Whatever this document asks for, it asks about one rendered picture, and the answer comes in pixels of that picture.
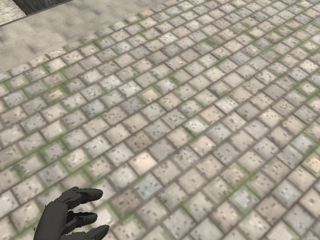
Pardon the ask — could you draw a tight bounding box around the robot left hand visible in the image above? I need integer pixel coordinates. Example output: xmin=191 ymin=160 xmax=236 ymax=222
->
xmin=33 ymin=186 xmax=110 ymax=240

